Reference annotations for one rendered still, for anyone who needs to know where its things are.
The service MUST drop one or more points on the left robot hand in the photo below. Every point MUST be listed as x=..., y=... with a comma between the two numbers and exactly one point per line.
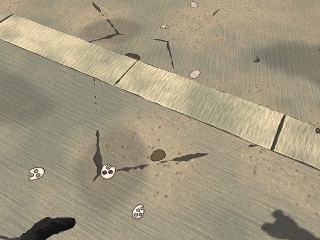
x=47, y=227

